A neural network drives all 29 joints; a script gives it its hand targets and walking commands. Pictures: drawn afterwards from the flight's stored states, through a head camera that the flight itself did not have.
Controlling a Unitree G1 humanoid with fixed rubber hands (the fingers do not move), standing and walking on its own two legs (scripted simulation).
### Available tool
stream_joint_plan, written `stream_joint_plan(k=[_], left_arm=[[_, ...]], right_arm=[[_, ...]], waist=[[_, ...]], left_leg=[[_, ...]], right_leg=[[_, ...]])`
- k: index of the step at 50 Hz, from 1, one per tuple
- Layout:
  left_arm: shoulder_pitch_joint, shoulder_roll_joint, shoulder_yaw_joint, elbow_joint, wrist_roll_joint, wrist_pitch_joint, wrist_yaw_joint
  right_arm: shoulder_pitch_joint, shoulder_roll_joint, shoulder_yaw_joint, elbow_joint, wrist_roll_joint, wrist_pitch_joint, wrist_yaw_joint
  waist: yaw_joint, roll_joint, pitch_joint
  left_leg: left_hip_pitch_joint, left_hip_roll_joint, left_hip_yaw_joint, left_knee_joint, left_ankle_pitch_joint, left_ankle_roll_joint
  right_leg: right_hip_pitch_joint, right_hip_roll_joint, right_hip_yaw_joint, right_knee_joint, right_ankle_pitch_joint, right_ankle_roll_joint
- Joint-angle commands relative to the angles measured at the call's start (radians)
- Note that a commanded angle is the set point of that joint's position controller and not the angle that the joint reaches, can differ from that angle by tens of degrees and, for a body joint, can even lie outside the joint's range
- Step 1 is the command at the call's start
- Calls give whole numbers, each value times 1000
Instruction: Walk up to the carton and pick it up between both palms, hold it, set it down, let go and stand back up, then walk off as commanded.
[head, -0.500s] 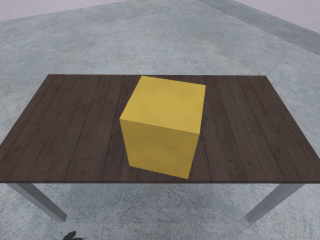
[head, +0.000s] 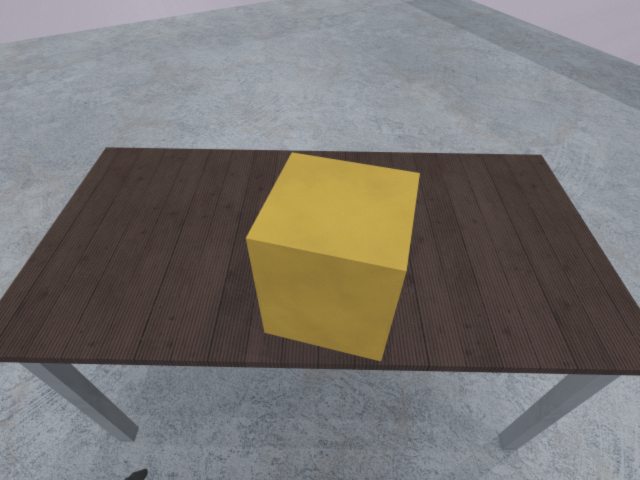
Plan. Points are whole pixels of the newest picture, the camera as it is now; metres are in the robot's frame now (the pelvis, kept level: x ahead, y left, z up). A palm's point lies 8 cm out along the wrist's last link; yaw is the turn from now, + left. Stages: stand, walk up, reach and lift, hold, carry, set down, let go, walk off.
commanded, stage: walk up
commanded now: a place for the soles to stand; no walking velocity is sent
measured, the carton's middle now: (337, 258) +0.45 +0.00 -0.02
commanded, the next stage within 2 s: reach and lift in 0.62 s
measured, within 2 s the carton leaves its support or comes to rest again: neither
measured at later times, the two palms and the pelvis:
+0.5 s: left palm out of the picture +0.07 +0.27 -0.12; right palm out of the picture +0.07 -0.28 -0.12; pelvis +0.00 -0.01 +0.00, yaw +2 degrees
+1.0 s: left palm (136, 459) +0.16 +0.26 -0.09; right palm (533, 456) +0.18 -0.26 -0.10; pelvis +0.00 -0.02 -0.01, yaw +2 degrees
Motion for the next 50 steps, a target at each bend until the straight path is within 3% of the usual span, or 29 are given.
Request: stream_joint_plan(k=[1,2,4,8,10,11,13,15,16,18,21,23,25,26,28,29,30,31,32,33,34,36,38,39,42,43,45,48,50], left_arm=[[-80,262,39,-116,13,-15,9],[-79,259,38,-111,14,-12,8],[-64,264,40,-103,16,-18,5],[25,276,39,-62,29,-36,3],[15,319,51,-58,28,-42,5],[7,326,52,-65,30,-44,7],[-36,323,40,-80,28,-40,13],[-69,292,32,-90,20,-31,12],[-79,278,30,-104,15,-27,11],[-61,258,28,-104,12,-16,7],[-44,274,34,-99,18,-16,8],[-20,266,35,-92,17,-25,5],[13,271,33,-73,21,-38,5],[34,291,43,-69,31,-45,11],[34,350,49,-57,28,-50,14],[34,337,46,-67,29,-53,15],[19,330,39,-67,27,-51,16],[11,325,37,-80,27,-51,19],[-437,375,46,-148,-86,160,37],[-470,347,35,-263,-99,231,50],[-489,307,25,-307,-110,280,52],[-413,231,50,-371,-130,332,30],[-318,225,99,-447,-97,363,10],[-280,200,118,-454,-78,378,1],[-182,158,104,-530,-37,406,-17],[-159,148,112,-557,-21,408,-23],[-137,108,97,-545,-12,425,-31],[-99,104,112,-557,-9,410,-53],[-122,124,124,-592,-37,364,-62]], right_arm=[[63,-354,-75,-51,-31,-32,-17],[70,-359,-76,-53,-29,-32,-18],[50,-362,-78,-63,-34,-28,-20],[-28,-308,-70,-89,-26,-19,-14],[-41,-241,-53,-101,-7,-12,-13],[-24,-239,-54,-92,-11,-9,-15],[14,-257,-58,-70,-24,-13,-11],[73,-271,-55,-45,-24,-26,-9],[94,-305,-66,-46,-32,-35,-13],[93,-366,-80,-54,-32,-37,-16],[84,-373,-87,-67,-36,-28,-20],[50,-364,-86,-86,-36,-23,-20],[-5,-317,-73,-94,-25,-22,-16],[-26,-287,-64,-105,-19,-20,-14],[-37,-238,-57,-101,-6,-5,-14],[-32,-250,-58,-102,-14,0,-17],[-28,-258,-56,-93,-16,-1,-14],[-11,-258,-60,-87,-20,-4,-10],[-506,-71,-220,-106,-149,-45,34],[-514,-36,-212,-83,-155,-30,25],[-497,-40,-216,-95,-168,-9,41],[-431,-21,-183,-177,-171,30,56],[-371,-10,-166,-205,-148,53,55],[-343,-24,-162,-228,-138,64,44],[-254,-36,-136,-260,-88,68,4],[-237,-55,-143,-262,-78,68,-2],[-224,-49,-145,-215,-79,85,-11],[-191,-33,-123,-285,-68,71,-34],[-200,-23,-98,-373,-49,42,-61]], waist=[[13,88,-41],[3,116,-25],[13,122,17],[58,66,-32],[50,-81,-28],[41,-81,3],[8,-89,36],[-10,-76,0],[-12,-23,-17],[-9,81,-33],[-6,99,36],[15,135,27],[42,70,-13],[53,50,-30],[38,-84,26],[39,-56,58],[34,-101,83],[22,-67,93],[-32,-159,-119],[-43,-123,-40],[-58,-93,3],[-82,-92,-74],[-23,13,-76],[-15,25,-113],[-15,116,-129],[-24,196,-143],[-25,237,-97],[-32,171,-96],[-29,58,-124]], left_leg=[[112,201,-351,-203,237,187],[162,251,-443,-237,190,222],[121,269,-471,-249,198,254],[-34,131,-200,-128,218,123],[-180,-16,-11,37,52,43],[-185,-15,42,56,-46,37],[-127,14,47,10,-106,48],[30,40,-24,-104,171,70],[89,107,-147,-149,301,103],[190,260,-405,-232,259,221],[193,305,-476,-257,157,284],[162,272,-393,-222,247,248],[68,186,-234,-140,346,162],[-37,126,-160,-65,313,112],[-182,-21,46,60,-41,35],[-212,0,53,117,-195,33],[-189,6,68,157,-250,34],[-178,21,76,133,-228,39],[-122,75,14,146,-165,32],[-166,85,76,186,-210,-7],[-169,93,73,157,-216,11],[-132,127,70,-2,-103,33],[-156,128,116,-72,144,-27],[-126,126,133,-69,257,-21],[-80,145,109,-60,428,-10],[-61,149,113,-60,507,-13],[-86,160,96,-49,593,-13],[-57,149,118,-84,407,-10],[-89,113,146,-53,290,22]], right_leg=[[-60,-43,52,55,-40,-16],[-138,-28,68,69,-123,-15],[-145,-31,87,48,-160,-18],[132,-106,139,-150,86,-55],[253,-242,288,-264,83,-140],[227,-310,330,-283,75,-187],[147,-318,309,-257,101,-197],[78,-195,170,-144,164,-116],[23,-124,95,-33,198,-63],[-126,-28,60,83,-86,-1],[-227,-35,92,120,-244,-19],[-142,-46,92,20,-152,-26],[44,-85,109,-124,109,-38],[160,-137,180,-177,190,-65],[218,-315,352,-281,250,-173],[202,-348,380,-287,274,-197],[149,-345,346,-292,248,-219],[144,-349,328,-271,249,-229],[-172,-278,271,-140,-49,-34],[-347,-233,178,-101,-157,-44],[-390,-198,159,-57,-213,-54],[-314,-156,164,42,-81,-69],[-237,-114,113,66,30,-24],[-192,-100,89,69,91,-17],[-181,-114,108,74,203,-14],[-193,-94,104,71,200,-24],[-231,-73,88,81,148,-32],[-185,-98,107,16,153,-35],[-87,-115,129,-19,307,-40]])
